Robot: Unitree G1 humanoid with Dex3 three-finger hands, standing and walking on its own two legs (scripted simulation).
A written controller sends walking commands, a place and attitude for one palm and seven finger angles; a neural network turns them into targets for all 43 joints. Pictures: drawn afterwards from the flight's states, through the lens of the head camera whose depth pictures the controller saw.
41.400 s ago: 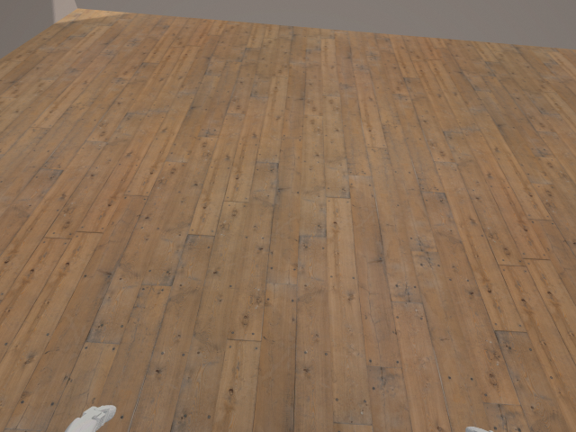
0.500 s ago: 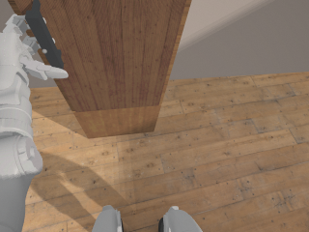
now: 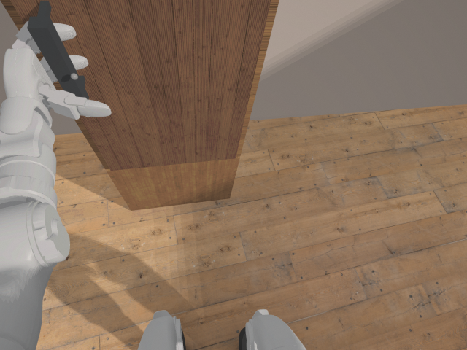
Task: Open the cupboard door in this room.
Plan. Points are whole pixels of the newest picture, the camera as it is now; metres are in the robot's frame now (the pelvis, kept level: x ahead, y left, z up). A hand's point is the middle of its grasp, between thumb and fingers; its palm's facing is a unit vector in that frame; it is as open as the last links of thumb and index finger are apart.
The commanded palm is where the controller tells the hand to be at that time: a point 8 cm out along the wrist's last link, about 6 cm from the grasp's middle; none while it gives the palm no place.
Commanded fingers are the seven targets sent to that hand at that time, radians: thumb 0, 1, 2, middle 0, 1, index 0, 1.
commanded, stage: slide the fingers in behind the handle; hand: left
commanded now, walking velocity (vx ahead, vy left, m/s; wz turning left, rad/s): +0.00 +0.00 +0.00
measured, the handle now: (64, 58) +0.58 +0.23 +0.10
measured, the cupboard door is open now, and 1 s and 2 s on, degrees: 0 0 40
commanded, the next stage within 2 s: close the thumb around the handle in 0.16 s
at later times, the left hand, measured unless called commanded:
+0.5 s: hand (72, 74) +0.54 +0.21 +0.11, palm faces +0.07 -1.00 -0.01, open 12.2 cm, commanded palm +0.52 +0.23 +0.10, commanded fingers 0.00 0.23 0.61 -0.35 -1.28 -0.35 -1.28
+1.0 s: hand (78, 75) +0.54 +0.20 +0.11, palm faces +0.09 -1.00 +0.00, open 5.6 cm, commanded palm +0.51 +0.23 +0.10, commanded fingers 0.00 0.90 0.90 -0.40 -1.35 -0.40 -1.35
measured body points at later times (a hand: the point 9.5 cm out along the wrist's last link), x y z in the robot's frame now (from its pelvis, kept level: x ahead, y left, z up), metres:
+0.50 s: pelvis +0.00 +0.00 +0.00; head +0.13 +0.03 +0.43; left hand +0.53 +0.26 +0.11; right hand -0.02 -0.26 -0.11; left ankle +0.04 +0.12 -0.68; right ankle +0.00 -0.13 -0.68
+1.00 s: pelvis +0.01 +0.00 +0.00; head +0.13 +0.02 +0.43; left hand +0.53 +0.25 +0.11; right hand -0.01 -0.26 -0.11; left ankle +0.04 +0.12 -0.68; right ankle +0.00 -0.13 -0.68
